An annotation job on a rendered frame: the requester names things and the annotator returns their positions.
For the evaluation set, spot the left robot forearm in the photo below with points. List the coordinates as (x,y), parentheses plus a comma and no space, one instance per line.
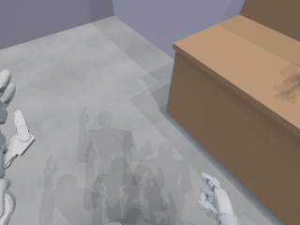
(7,201)

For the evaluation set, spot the right robot forearm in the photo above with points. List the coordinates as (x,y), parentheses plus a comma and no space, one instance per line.
(227,219)

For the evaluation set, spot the robot right hand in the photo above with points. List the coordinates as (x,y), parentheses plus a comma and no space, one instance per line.
(214,204)

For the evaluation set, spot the counter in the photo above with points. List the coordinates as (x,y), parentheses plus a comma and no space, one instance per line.
(235,88)

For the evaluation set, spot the robot left hand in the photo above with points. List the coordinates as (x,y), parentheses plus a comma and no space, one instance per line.
(18,144)

